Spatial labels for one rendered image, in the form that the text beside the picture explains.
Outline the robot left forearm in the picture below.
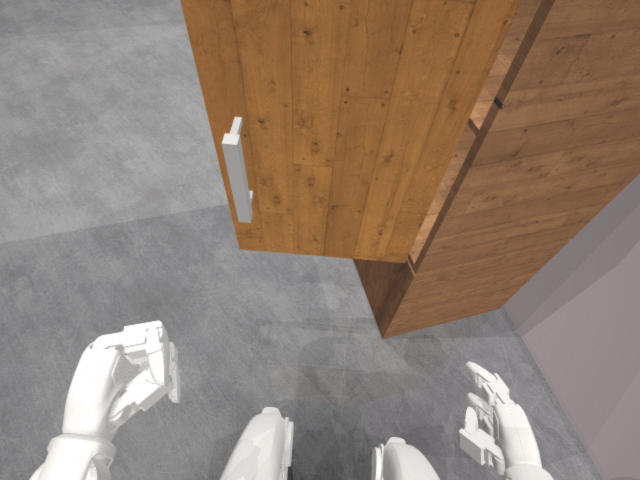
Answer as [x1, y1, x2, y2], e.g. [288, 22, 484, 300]
[29, 434, 117, 480]

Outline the robot left hand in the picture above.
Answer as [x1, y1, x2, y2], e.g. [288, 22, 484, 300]
[62, 321, 181, 442]

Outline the cupboard door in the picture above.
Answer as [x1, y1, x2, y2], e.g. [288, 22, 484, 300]
[180, 0, 521, 263]

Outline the robot right hand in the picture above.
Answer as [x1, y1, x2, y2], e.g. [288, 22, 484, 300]
[459, 361, 543, 477]

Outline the robot left thigh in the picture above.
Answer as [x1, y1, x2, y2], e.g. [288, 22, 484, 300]
[219, 413, 294, 480]

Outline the robot thigh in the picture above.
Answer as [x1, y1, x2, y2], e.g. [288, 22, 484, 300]
[371, 442, 440, 480]
[219, 413, 294, 480]

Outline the robot right thigh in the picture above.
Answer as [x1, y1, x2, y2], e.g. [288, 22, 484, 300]
[371, 442, 440, 480]

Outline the handle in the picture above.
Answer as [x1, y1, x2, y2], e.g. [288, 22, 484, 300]
[222, 117, 254, 223]

